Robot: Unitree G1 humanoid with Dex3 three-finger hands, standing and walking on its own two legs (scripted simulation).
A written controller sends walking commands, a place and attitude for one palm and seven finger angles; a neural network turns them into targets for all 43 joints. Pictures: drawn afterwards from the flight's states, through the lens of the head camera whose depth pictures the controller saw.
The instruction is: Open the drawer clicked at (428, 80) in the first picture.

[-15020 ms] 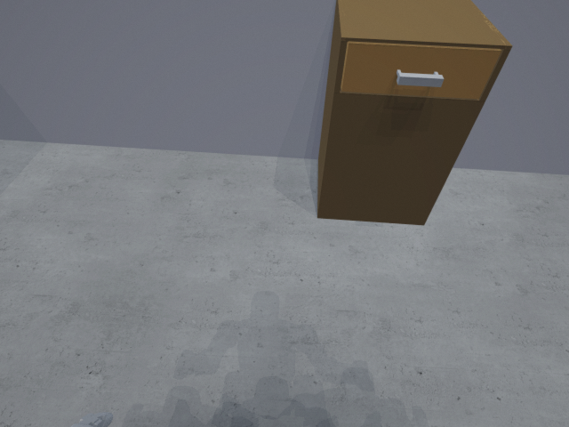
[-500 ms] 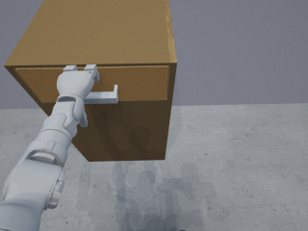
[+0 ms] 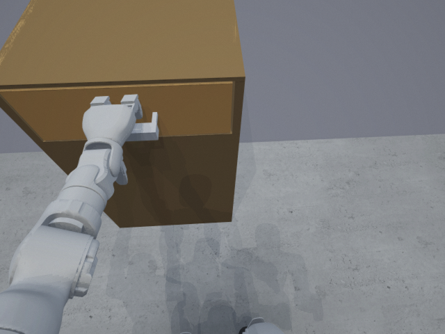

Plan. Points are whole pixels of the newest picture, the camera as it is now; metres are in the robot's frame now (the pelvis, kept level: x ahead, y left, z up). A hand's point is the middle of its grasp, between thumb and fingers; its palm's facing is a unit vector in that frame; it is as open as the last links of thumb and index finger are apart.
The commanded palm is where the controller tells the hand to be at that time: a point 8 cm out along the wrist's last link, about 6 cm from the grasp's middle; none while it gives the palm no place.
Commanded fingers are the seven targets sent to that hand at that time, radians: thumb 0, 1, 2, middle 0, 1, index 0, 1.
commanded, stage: lower the fingers behind the handle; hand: left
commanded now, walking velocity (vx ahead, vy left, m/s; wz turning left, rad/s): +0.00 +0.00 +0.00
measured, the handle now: (127, 124) +0.55 +0.18 +0.00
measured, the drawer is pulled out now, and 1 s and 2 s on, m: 0.00 0.00 0.00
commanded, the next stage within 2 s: close the thumb around the handle in 1.02 s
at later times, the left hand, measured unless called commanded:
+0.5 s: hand (119, 150) +0.48 +0.19 -0.01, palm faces -0.06 -0.01 -1.00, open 13.8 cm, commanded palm +0.47 +0.19 +0.04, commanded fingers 0.00 -0.50 0.30 -0.30 -1.20 -0.30 -1.20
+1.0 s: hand (120, 150) +0.49 +0.19 -0.02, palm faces -0.06 -0.02 -1.00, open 13.8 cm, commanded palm +0.47 +0.19 +0.04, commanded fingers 0.00 -0.50 0.30 -0.30 -1.20 -0.30 -1.20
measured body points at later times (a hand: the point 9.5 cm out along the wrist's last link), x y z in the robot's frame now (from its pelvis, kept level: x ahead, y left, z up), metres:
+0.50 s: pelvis +0.00 +0.00 -0.01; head +0.11 -0.01 +0.42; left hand +0.48 +0.19 +0.05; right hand +0.01 -0.28 -0.14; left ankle -0.03 +0.09 -0.71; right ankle +0.01 -0.10 -0.71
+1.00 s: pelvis -0.01 +0.01 -0.02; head +0.11 +0.00 +0.41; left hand +0.49 +0.19 +0.04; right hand +0.00 -0.26 -0.15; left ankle -0.03 +0.09 -0.71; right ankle +0.01 -0.10 -0.71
